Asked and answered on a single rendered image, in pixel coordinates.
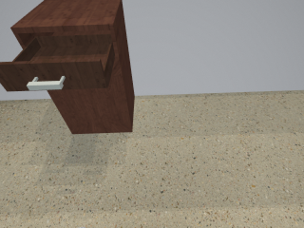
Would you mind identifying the cabinet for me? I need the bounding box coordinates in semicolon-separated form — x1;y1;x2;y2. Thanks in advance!
10;0;135;135

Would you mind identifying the handle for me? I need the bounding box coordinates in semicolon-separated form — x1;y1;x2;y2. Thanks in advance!
27;76;66;90

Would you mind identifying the drawer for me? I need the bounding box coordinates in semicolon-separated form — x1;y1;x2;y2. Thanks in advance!
0;34;115;92

